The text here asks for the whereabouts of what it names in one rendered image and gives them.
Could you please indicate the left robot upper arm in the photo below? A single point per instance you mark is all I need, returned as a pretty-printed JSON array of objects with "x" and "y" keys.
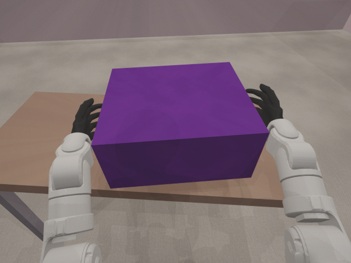
[{"x": 87, "y": 252}]

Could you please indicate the table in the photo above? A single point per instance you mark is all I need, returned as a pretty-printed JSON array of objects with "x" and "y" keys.
[{"x": 31, "y": 136}]

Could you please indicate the right robot forearm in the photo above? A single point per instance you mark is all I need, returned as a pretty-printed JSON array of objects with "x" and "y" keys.
[{"x": 305, "y": 196}]

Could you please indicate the robot left hand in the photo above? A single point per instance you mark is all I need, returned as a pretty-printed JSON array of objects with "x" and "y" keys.
[{"x": 83, "y": 118}]

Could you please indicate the carton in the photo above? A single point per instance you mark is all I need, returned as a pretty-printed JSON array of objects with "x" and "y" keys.
[{"x": 176, "y": 124}]

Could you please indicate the robot right hand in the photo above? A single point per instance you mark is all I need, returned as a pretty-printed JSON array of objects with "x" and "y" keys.
[{"x": 270, "y": 105}]

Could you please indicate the right robot upper arm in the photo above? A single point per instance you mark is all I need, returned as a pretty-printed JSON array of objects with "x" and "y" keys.
[{"x": 316, "y": 244}]

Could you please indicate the left robot forearm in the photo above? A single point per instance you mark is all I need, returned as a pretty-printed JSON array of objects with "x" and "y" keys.
[{"x": 69, "y": 210}]

